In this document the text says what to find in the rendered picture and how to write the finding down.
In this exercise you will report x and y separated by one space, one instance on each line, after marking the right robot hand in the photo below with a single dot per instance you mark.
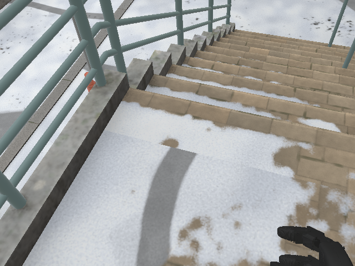
331 253

